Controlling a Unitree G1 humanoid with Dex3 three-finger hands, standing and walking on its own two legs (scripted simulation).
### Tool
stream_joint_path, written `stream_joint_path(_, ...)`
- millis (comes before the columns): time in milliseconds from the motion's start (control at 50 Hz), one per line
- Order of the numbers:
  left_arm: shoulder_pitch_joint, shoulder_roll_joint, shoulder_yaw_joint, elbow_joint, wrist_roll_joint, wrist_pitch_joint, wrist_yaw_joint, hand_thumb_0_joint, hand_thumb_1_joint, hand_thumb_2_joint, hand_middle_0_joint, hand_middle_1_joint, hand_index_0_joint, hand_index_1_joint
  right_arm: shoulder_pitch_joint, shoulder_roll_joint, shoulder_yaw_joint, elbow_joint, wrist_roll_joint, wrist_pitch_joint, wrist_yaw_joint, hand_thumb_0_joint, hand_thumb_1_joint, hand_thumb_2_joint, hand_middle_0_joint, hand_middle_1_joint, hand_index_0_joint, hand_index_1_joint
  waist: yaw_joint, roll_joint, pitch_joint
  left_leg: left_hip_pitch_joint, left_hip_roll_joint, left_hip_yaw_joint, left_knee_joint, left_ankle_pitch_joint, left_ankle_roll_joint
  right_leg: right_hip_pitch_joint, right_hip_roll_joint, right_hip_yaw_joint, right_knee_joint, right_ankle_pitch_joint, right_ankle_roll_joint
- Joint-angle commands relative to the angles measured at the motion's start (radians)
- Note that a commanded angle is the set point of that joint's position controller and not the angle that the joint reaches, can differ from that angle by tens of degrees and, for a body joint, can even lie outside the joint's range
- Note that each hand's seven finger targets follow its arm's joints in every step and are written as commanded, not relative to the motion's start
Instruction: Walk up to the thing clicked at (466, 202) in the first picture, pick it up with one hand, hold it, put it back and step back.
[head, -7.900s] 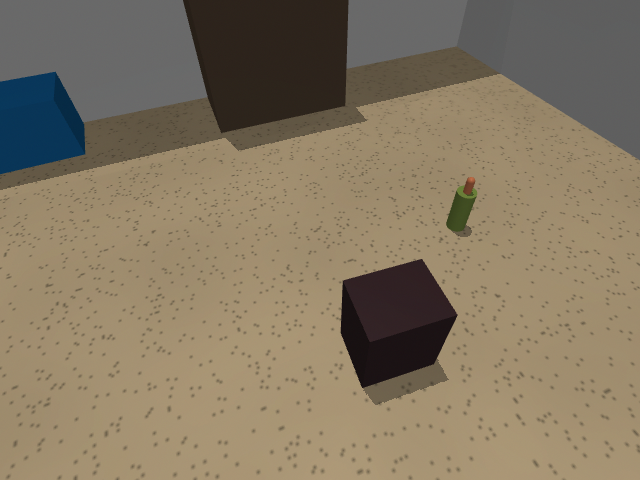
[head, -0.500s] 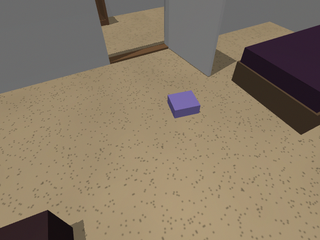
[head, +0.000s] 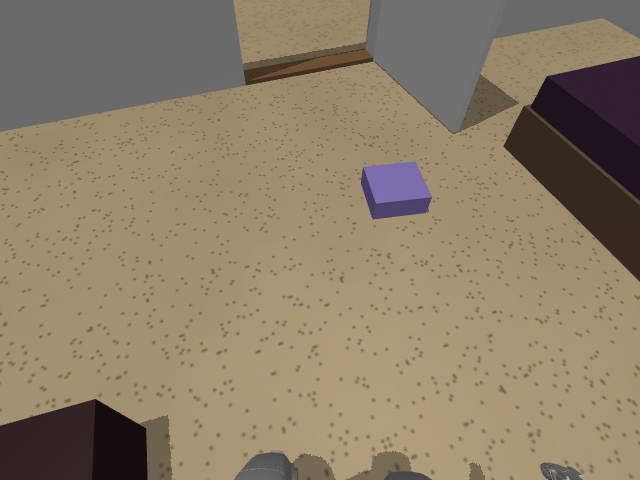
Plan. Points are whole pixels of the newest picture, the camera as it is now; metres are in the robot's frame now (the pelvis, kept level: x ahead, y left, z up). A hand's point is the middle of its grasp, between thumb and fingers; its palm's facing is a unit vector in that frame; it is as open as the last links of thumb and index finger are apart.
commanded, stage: walk up
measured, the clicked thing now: out of the picture +0.53 +1.18 -0.62
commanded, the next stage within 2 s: stand in 0.80 s
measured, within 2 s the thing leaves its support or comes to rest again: neither
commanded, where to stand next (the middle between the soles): +0.04 -0.01 m, yaw +4 degrees
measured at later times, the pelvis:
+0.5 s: pelvis +0.01 -0.01 +0.00, yaw +2 degrees
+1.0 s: pelvis +0.01 -0.01 +0.02, yaw +2 degrees
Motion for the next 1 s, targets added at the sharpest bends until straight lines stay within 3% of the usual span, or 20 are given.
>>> stream_joint_path(0, 0.092, 0.183, 0.040, -0.014, 0.001, -0.011, 0.008, 0.000, 0.900, 0.900, -0.200, -0.300, -0.200, -0.300, -0.040, -0.274, -0.061, -0.085, -0.004, -0.012, -0.025, 0.000, -0.900, -0.900, 0.200, 0.300, 0.200, 0.300, 0.009, 0.229, -0.165, 0.100, 0.236, -0.269, -0.233, 0.138, 0.157, -0.068, -0.032, 0.024, -0.057, 0.015, -0.010)
stream_joint_path(40, 0.075, 0.182, 0.046, 0.009, 0.012, -0.013, 0.007, 0.000, 0.900, 0.900, -0.200, -0.300, -0.200, -0.300, -0.041, -0.272, -0.061, -0.083, -0.007, -0.003, -0.018, 0.000, -0.900, -0.900, 0.200, 0.300, 0.200, 0.300, -0.012, 0.224, -0.163, 0.056, 0.227, -0.277, -0.236, 0.131, 0.152, -0.007, -0.001, -0.015, -0.137, 0.071, 0.006)
stream_joint_path(100, 0.109, 0.169, 0.051, 0.037, 0.024, -0.024, 0.012, 0.000, 0.900, 0.900, -0.200, -0.300, -0.200, -0.300, -0.078, -0.258, -0.055, -0.093, 0.007, 0.011, -0.011, 0.000, -0.900, -0.900, 0.200, 0.300, 0.200, 0.300, 0.019, 0.184, -0.186, -0.016, 0.198, -0.224, -0.146, 0.123, 0.107, 0.110, 0.008, -0.032, -0.329, 0.263, -0.008)
stream_joint_path(120, 0.091, 0.190, 0.058, 0.027, 0.032, -0.029, 0.012, 0.000, 0.900, 0.900, -0.200, -0.300, -0.200, -0.300, -0.069, -0.235, -0.049, -0.093, 0.012, 0.016, -0.010, 0.000, -0.900, -0.900, 0.200, 0.300, 0.200, 0.300, 0.016, 0.139, -0.169, -0.061, 0.167, -0.204, -0.125, 0.075, 0.070, 0.108, -0.026, 0.020, -0.376, 0.285, -0.029)
stream_joint_path(160, -0.019, 0.273, 0.069, -0.012, 0.040, -0.036, 0.007, 0.000, 0.900, 0.900, -0.200, -0.300, -0.200, -0.300, -0.093, -0.195, -0.047, -0.091, 0.020, 0.023, -0.007, 0.000, -0.900, -0.900, 0.200, 0.300, 0.200, 0.300, -0.013, -0.056, -0.096, -0.022, -0.020, -0.076, 0.037, -0.204, -0.003, -0.107, -0.250, 0.285, -0.547, 0.204, -0.145)
stream_joint_path(180, -0.111, 0.288, 0.068, -0.044, 0.043, -0.039, 0.003, 0.000, 0.900, 0.900, -0.200, -0.300, -0.200, -0.300, -0.063, -0.201, -0.055, -0.075, 0.012, 0.027, -0.009, 0.000, -0.900, -0.900, 0.200, 0.300, 0.200, 0.300, -0.041, -0.115, -0.081, 0.054, -0.035, -0.033, 0.160, -0.278, -0.011, -0.194, -0.314, 0.314, -0.536, 0.243, -0.196)
stream_joint_path(200, -0.149, 0.260, 0.063, -0.058, 0.040, -0.041, 0.002, 0.000, 0.900, 0.900, -0.200, -0.300, -0.200, -0.300, -0.028, -0.201, -0.059, -0.061, 0.010, 0.026, -0.006, 0.000, -0.900, -0.900, 0.200, 0.300, 0.200, 0.300, -0.058, -0.093, -0.080, 0.078, -0.031, -0.045, 0.173, -0.256, -0.009, -0.194, -0.303, 0.270, -0.505, 0.337, -0.202)
stream_joint_path(240, -0.144, 0.233, 0.053, -0.052, 0.036, -0.044, 0.007, 0.000, 0.900, 0.900, -0.200, -0.300, -0.200, -0.300, -0.018, -0.181, -0.053, -0.055, 0.010, 0.015, -0.004, 0.000, -0.900, -0.900, 0.200, 0.300, 0.200, 0.300, -0.051, -0.105, -0.100, 0.081, -0.026, -0.028, 0.099, -0.146, 0.001, -0.129, -0.240, 0.161, -0.420, 0.551, -0.156)
stream_joint_path(280, -0.126, 0.226, 0.052, -0.054, 0.031, -0.044, 0.005, 0.000, 0.900, 0.900, -0.200, -0.300, -0.200, -0.300, 0.011, -0.207, -0.053, -0.046, 0.010, -0.004, -0.007, 0.000, -0.900, -0.900, 0.200, 0.300, 0.200, 0.300, -0.043, -0.078, -0.200, 0.151, 0.046, -0.091, -0.058, 0.233, 0.028, -0.021, -0.168, 0.079, -0.291, 0.637, -0.079)
stream_joint_path(300, -0.102, 0.201, 0.044, -0.056, 0.024, -0.041, 0.003, 0.000, 0.900, 0.900, -0.200, -0.300, -0.200, -0.300, -0.006, -0.234, -0.055, -0.051, -0.001, -0.013, -0.008, 0.000, -0.900, -0.900, 0.200, 0.300, 0.200, 0.300, -0.021, -0.025, -0.243, 0.187, 0.109, -0.193, -0.090, 0.324, 0.063, -0.021, -0.114, 0.042, -0.235, 0.566, -0.042)
stream_joint_path(320, -0.055, 0.182, 0.038, -0.050, 0.016, -0.034, 0.003, 0.000, 0.900, 0.900, -0.200, -0.300, -0.200, -0.300, -0.054, -0.268, -0.057, -0.063, 0.005, -0.021, -0.007, 0.000, -0.900, -0.900, 0.200, 0.300, 0.200, 0.300, 0.008, 0.033, -0.278, 0.187, 0.189, -0.295, -0.114, 0.310, 0.134, -0.013, -0.050, 0.004, -0.197, 0.400, -0.006)
stream_joint_path(340, -0.058, 0.179, 0.037, -0.028, 0.015, -0.031, 0.006, 0.000, 0.900, 0.900, -0.200, -0.300, -0.200, -0.300, -0.063, -0.279, -0.059, -0.059, 0.005, -0.022, -0.005, 0.000, -0.900, -0.900, 0.200, 0.300, 0.200, 0.300, 0.006, 0.072, -0.267, 0.141, 0.216, -0.347, -0.133, 0.320, 0.162, 0.023, -0.033, 0.008, -0.195, 0.319, -0.001)
stream_joint_path(380, -0.052, 0.179, 0.035, -0.005, 0.018, -0.038, 0.007, 0.000, 0.900, 0.900, -0.200, -0.300, -0.200, -0.300, -0.103, -0.246, -0.039, -0.046, 0.011, -0.016, -0.008, 0.000, -0.900, -0.900, 0.200, 0.300, 0.200, 0.300, 0.024, 0.075, -0.240, 0.065, 0.177, -0.280, -0.132, 0.267, 0.113, 0.104, -0.060, 0.033, -0.299, 0.343, -0.021)
stream_joint_path(440, -0.092, 0.230, 0.039, -0.003, 0.017, -0.049, 0.005, 0.000, 0.900, 0.900, -0.200, -0.300, -0.200, -0.300, -0.085, -0.219, -0.028, -0.018, 0.015, -0.007, -0.009, 0.000, -0.900, -0.900, 0.200, 0.300, 0.200, 0.300, -0.006, 0.048, -0.215, 0.085, 0.050, -0.127, -0.065, 0.192, 0.023, 0.089, -0.157, 0.099, -0.403, 0.473, -0.069)
stream_joint_path(600, -0.146, 0.196, 0.025, 0.041, 0.017, -0.039, -0.001, 0.000, 0.900, 0.900, -0.200, -0.300, -0.200, -0.300, -0.112, -0.222, -0.015, 0.032, 0.010, -0.007, 0.001, 0.000, -0.900, -0.900, 0.200, 0.300, 0.200, 0.300, -0.002, 0.057, -0.156, 0.044, 0.102, -0.208, -0.228, 0.032, 0.036, 0.094, -0.100, 0.029, -0.470, 0.245, -0.033)
stream_joint_path(760, -0.171, 0.191, 0.030, 0.073, 0.018, -0.045, -0.006, 0.000, 0.900, 0.900, -0.200, -0.300, -0.200, -0.300, -0.109, -0.220, -0.012, 0.070, 0.009, -0.012, 0.001, 0.000, -0.900, -0.900, 0.200, 0.300, 0.200, 0.300, -0.009, 0.056, -0.175, 0.075, 0.087, -0.192, -0.247, 0.074, 0.017, 0.129, -0.115, 0.023, -0.526, 0.293, -0.029)
stream_joint_path(780, -0.125, 0.171, 0.013, 0.109, 0.020, -0.046, -0.011, 0.000, 0.900, 0.900, -0.200, -0.300, -0.200, -0.300, -0.112, -0.199, -0.007, 0.082, -0.004, -0.015, -0.001, 0.000, -0.900, -0.900, 0.200, 0.300, 0.200, 0.300, -0.012, 0.047, -0.200, 0.144, 0.088, -0.176, -0.286, -0.046, 0.010, 0.096, -0.129, 0.058, -0.577, 0.229, -0.018)
stream_joint_path(820, -0.160, 0.180, 0.014, 0.110, 0.027, -0.050, -0.013, 0.000, 0.900, 0.900, -0.200, -0.300, -0.200, -0.300, -0.100, -0.203, -0.008, 0.094, -0.005, -0.018, -0.002, 0.000, -0.900, -0.900, 0.200, 0.300, 0.200, 0.300, -0.029, 0.050, -0.150, 0.113, 0.088, -0.185, -0.314, -0.084, 0.001, 0.090, -0.126, 0.054, -0.586, 0.216, -0.012)
stream_joint_path(900, -0.138, 0.179, 0.008, 0.122, 0.023, -0.064, -0.011, 0.000, 0.900, 0.900, -0.200, -0.300, -0.200, -0.300, -0.120, -0.206, -0.010, 0.110, -0.002, -0.027, -0.003, 0.000, -0.900, -0.900, 0.200, 0.300, 0.200, 0.300, -0.017, 0.037, -0.171, 0.171, 0.101, -0.163, -0.296, 0.119, 0.005, 0.117, -0.130, 0.051, -0.590, 0.371, 0.000)
stream_joint_path(980, -0.129, 0.190, 0.008, 0.130, 0.022, -0.068, -0.006, 0.000, 0.900, 0.900, -0.200, -0.300, -0.200, -0.300, -0.108, -0.201, -0.006, 0.124, 0.002, -0.028, -0.006, 0.000, -0.900, -0.900, 0.200, 0.300, 0.200, 0.300, -0.025, 0.021, -0.191, 0.205, 0.102, -0.140, -0.294, 0.185, 0.005, 0.137, -0.131, 0.048, -0.587, 0.459, 0.004)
